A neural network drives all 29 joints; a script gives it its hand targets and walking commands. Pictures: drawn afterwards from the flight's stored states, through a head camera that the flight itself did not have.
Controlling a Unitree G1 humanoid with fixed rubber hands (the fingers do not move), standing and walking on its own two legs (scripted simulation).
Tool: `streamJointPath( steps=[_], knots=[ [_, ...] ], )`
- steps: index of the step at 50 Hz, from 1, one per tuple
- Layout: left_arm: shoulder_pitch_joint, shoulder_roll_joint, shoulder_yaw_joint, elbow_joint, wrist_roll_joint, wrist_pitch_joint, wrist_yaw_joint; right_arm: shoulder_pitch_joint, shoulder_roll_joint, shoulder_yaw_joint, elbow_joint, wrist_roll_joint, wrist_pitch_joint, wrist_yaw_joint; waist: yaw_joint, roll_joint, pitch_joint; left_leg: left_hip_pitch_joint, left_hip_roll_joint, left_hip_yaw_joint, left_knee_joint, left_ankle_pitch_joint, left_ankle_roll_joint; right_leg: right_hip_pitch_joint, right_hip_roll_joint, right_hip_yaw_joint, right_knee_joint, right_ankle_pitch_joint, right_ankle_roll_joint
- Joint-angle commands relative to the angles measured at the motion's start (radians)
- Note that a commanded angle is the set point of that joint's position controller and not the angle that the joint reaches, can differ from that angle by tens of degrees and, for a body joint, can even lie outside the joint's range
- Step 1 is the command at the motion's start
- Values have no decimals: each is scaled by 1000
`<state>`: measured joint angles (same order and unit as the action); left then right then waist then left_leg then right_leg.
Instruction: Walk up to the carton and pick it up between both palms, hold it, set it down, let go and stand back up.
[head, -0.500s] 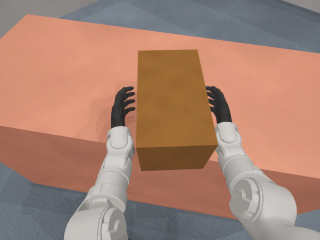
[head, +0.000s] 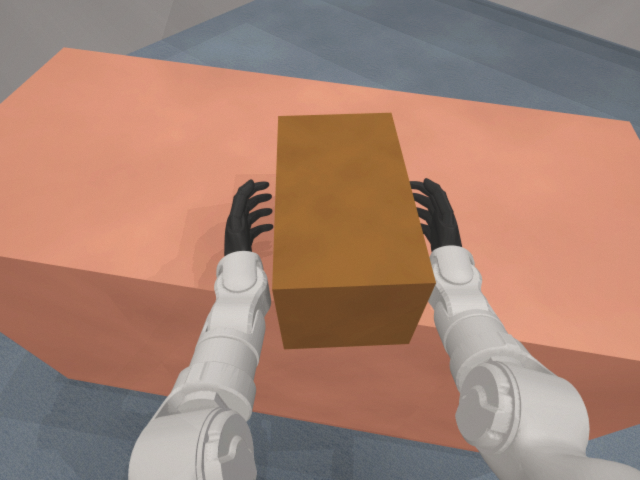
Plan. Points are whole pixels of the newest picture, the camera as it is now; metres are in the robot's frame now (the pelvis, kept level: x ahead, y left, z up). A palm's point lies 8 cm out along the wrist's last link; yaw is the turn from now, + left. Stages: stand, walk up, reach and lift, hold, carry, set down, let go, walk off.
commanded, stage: reach and lift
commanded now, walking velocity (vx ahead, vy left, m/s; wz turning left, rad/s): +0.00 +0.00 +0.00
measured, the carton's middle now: (340, 224) +0.47 +0.01 +0.04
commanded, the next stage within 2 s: hold in 1.66 s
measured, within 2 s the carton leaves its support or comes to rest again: neither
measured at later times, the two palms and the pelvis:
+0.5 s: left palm (236, 229) +0.39 +0.13 +0.11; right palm (457, 232) +0.41 -0.12 +0.11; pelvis -0.01 +0.00 +0.00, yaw +0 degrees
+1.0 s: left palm (203, 207) +0.38 +0.16 +0.15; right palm (451, 220) +0.39 -0.10 +0.16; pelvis +0.00 +0.01 +0.01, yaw +0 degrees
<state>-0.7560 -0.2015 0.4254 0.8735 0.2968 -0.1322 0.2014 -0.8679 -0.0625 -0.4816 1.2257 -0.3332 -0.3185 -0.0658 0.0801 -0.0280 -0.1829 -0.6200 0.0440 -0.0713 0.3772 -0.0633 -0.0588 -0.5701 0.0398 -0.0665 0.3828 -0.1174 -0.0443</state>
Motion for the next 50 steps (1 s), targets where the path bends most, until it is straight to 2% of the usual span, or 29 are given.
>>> streamJointPath(
  steps=[1,3,5,6,7,9,10,11,14,16,17,19,20,21,22,25,26,30,31,32,33,35,37,38,40,43,45,47,50],
  knots=[
    [-656,-494,-425,-77,-78,-41,-143,-702,624,402,-226,-4,-84,105,-43,-67,-877,356,-42,161,46,185,32,546,-17,3,46,542,72],
    [-731,-502,-478,-137,-111,-18,-149,-673,651,412,-237,2,-49,94,-79,-43,-898,380,-41,149,37,180,32,563,-18,12,53,569,76],
    [-755,-509,-477,-118,-136,-12,-159,-739,655,451,-288,38,-34,82,-83,-77,-879,362,-49,139,48,149,33,568,-17,-1,45,533,86],
    [-737,-505,-488,-119,-128,-11,-153,-702,679,451,-294,34,-23,85,-76,-36,-886,327,-53,148,28,118,31,587,-19,5,49,533,84],
    [-717,-499,-482,-121,-137,1,-161,-728,686,486,-349,61,-14,75,-73,-76,-871,350,-55,144,36,140,39,613,-24,17,48,566,88],
    [-758,-497,-521,-163,-144,18,-168,-650,697,483,-296,81,24,57,-109,-20,-844,385,-66,145,44,127,20,604,-26,5,46,535,97],
    [-766,-516,-527,-171,-148,22,-156,-724,705,501,-355,105,29,65,-89,11,-884,410,-62,132,48,157,13,561,-14,2,41,497,88],
    [-801,-515,-539,-221,-161,24,-160,-691,732,536,-377,109,47,51,-85,-11,-901,457,-59,128,68,196,11,545,-14,8,34,514,89],
    [-714,-480,-550,-192,-157,56,-181,-668,764,585,-449,148,90,29,-92,-8,-882,393,-74,125,45,102,22,618,-36,29,36,529,106],
    [-757,-477,-553,-203,-170,72,-184,-684,758,605,-477,153,102,33,-97,-45,-885,411,-65,113,41,79,37,621,-27,26,45,506,106],
    [-753,-497,-596,-252,-181,81,-178,-676,765,607,-469,167,112,31,-110,9,-889,404,-72,115,39,96,27,613,-31,26,51,530,109],
    [-774,-474,-604,-283,-184,112,-188,-661,768,626,-488,196,147,25,-102,4,-823,456,-71,96,38,103,21,588,-17,21,26,462,105],
    [-866,-467,-567,-315,-167,113,-181,-698,783,615,-482,198,156,27,-89,-2,-798,456,-73,108,32,72,32,594,-33,33,24,423,105],
    [-806,-433,-536,-232,-147,136,-190,-674,767,605,-451,186,183,20,-93,-15,-698,428,-72,108,0,-17,36,583,-38,32,10,358,113],
    [-830,-423,-558,-286,-163,145,-196,-677,800,617,-494,206,196,20,-84,-13,-727,426,-72,112,-3,-25,43,609,-41,43,10,351,111],
    [-765,-406,-504,-214,-143,208,-213,-668,769,569,-474,214,245,7,-112,-34,-598,404,-78,115,-48,-122,57,632,-46,35,-31,248,107],
    [-775,-430,-547,-270,-175,218,-216,-702,781,607,-526,243,246,7,-95,-22,-663,449,-75,108,-31,-48,55,646,-43,34,-12,317,109],
    [-855,-416,-552,-333,-177,254,-219,-731,818,599,-550,254,278,-6,-118,-14,-621,433,-89,108,-46,-81,60,682,-47,54,-25,313,112],
    [-845,-455,-559,-318,-168,273,-218,-777,798,576,-573,253,288,1,-110,6,-607,443,-81,100,-47,-88,52,640,-35,37,-30,251,104],
    [-772,-450,-555,-272,-159,303,-227,-727,780,570,-539,253,308,-7,-136,-5,-478,465,-81,101,-64,-127,55,622,-41,29,-51,208,106],
    [-768,-412,-496,-279,-125,322,-231,-716,789,567,-529,253,324,-5,-115,-32,-407,455,-80,101,-85,-153,66,636,-48,42,-67,159,108],
    [-760,-420,-482,-232,-116,365,-250,-735,760,496,-510,245,347,-14,-148,-14,-316,450,-82,109,-110,-209,66,606,-49,35,-92,79,108],
    [-736,-366,-410,-234,-74,399,-269,-706,790,506,-459,260,375,-25,-120,-53,-242,472,-87,118,-126,-213,87,640,-52,51,-112,46,114],
    [-735,-380,-427,-262,-75,402,-268,-732,801,517,-519,258,371,-23,-116,-51,-293,484,-88,112,-123,-166,80,650,-46,38,-107,81,115],
    [-745,-391,-449,-272,-95,430,-283,-757,786,498,-545,262,379,-37,-152,-13,-301,485,-93,115,-118,-203,77,670,-52,48,-110,73,118],
    [-823,-448,-543,-433,-147,442,-274,-818,823,604,-710,333,375,-37,-144,8,-462,555,-93,93,-70,-48,62,715,-27,47,-79,214,109],
    [-800,-428,-578,-423,-161,450,-272,-795,813,628,-723,350,393,-52,-158,13,-451,548,-104,88,-53,-38,58,718,-36,45,-77,259,122],
    [-758,-443,-610,-478,-158,478,-277,-764,785,667,-757,372,400,-56,-160,71,-448,585,-103,79,-44,14,39,716,-29,34,-61,314,124],
    [-665,-457,-604,-443,-122,515,-281,-718,725,616,-702,361,423,-56,-186,84,-338,614,-86,77,-54,-56,27,650,-11,20,-94,140,107]
  ],
)
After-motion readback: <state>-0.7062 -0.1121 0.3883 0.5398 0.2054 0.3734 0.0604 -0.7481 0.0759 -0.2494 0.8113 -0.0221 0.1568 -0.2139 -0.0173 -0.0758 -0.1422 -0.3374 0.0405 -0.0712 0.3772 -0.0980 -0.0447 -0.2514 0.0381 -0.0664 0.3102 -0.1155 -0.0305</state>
